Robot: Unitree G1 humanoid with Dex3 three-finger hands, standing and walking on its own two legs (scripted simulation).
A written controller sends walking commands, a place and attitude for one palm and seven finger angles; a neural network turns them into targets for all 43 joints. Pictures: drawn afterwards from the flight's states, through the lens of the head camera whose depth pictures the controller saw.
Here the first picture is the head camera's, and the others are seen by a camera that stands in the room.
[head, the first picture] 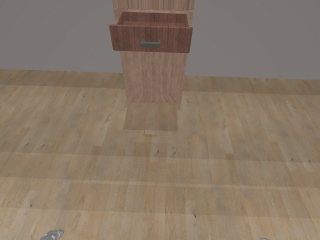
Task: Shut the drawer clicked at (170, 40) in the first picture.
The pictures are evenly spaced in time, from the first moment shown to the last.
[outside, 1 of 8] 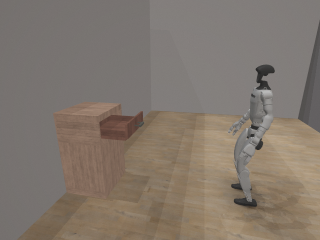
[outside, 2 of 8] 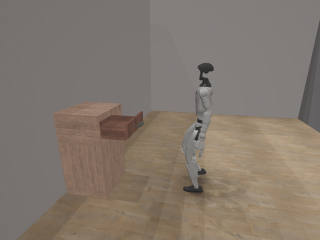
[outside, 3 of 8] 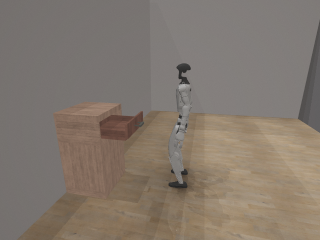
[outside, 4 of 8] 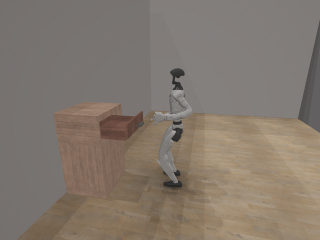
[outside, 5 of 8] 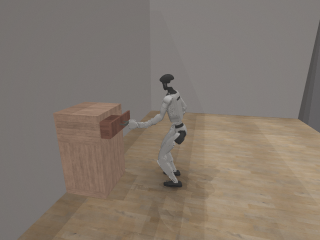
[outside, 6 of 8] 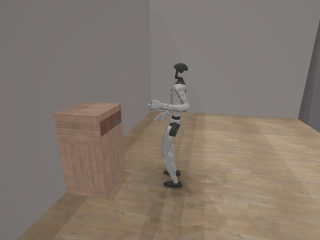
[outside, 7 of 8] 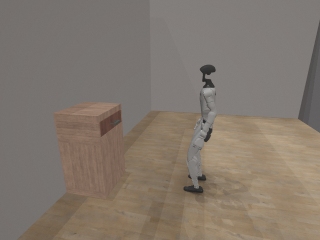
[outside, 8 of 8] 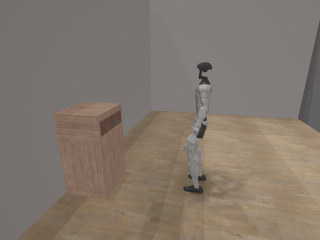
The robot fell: no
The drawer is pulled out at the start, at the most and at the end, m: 0.26 0.26 0.00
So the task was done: yes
